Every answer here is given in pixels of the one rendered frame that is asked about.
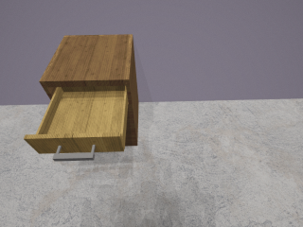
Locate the drawer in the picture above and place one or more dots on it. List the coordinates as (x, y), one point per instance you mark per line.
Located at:
(79, 117)

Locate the handle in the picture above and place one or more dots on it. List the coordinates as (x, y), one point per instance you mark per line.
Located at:
(62, 157)

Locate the cabinet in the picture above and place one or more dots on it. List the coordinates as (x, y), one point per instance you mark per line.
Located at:
(93, 61)

